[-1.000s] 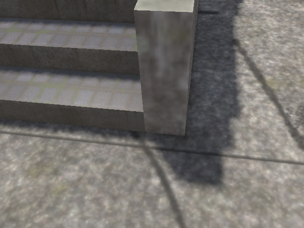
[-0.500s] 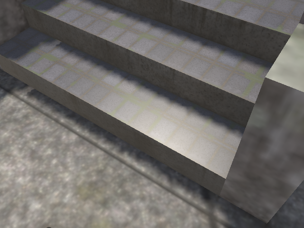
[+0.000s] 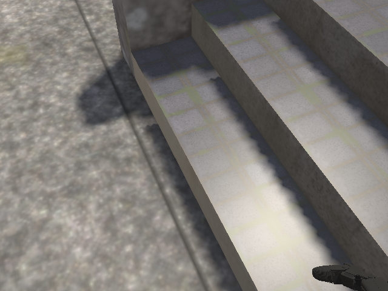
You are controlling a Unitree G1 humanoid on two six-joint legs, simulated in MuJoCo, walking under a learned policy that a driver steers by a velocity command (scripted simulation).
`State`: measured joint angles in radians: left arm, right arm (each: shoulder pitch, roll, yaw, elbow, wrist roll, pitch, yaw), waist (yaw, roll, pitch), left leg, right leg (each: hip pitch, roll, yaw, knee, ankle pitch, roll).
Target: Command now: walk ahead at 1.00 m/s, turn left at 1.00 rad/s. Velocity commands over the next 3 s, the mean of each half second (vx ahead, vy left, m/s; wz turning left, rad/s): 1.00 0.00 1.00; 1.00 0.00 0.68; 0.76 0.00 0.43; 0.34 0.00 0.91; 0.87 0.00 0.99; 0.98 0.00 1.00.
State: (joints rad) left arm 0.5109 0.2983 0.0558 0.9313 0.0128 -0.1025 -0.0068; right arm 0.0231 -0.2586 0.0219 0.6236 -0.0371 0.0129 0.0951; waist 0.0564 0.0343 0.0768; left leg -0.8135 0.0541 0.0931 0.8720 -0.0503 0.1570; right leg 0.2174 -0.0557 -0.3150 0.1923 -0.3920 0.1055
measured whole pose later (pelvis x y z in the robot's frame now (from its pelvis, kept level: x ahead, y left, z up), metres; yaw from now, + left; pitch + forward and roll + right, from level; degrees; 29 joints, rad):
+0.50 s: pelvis +0.46 +0.09 +0.02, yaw +29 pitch +4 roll -2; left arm -0.13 0.13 -0.09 0.40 0.09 -0.04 0.02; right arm 0.55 -0.30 -0.07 0.89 0.01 -0.06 -0.03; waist -0.10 0.03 0.02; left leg 0.11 -0.19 -0.36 0.30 -0.33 0.21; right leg -1.04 -0.05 0.02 1.41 -0.37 -0.09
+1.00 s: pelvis +0.77 +0.37 +0.00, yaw +49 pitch +2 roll +0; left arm 0.22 0.23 0.05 0.75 0.06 -0.03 0.00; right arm 0.40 -0.25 -0.03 0.92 -0.03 -0.06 -0.01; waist 0.01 -0.05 0.00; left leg -0.22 -0.15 0.03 0.65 -0.45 0.14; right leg -0.69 -0.12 0.02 1.62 -0.38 -0.03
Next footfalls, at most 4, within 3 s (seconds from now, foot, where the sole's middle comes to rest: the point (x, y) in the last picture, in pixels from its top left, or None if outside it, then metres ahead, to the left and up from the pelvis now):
0.10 left None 0.30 0.06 -0.75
0.48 right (204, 189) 0.70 0.03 -0.59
0.86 left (111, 203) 0.72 0.37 -0.76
1.20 right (77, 117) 1.12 0.60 -0.75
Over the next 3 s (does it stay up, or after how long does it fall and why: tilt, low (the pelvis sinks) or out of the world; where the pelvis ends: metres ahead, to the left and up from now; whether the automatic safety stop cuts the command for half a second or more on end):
stays up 0.96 1.53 0.01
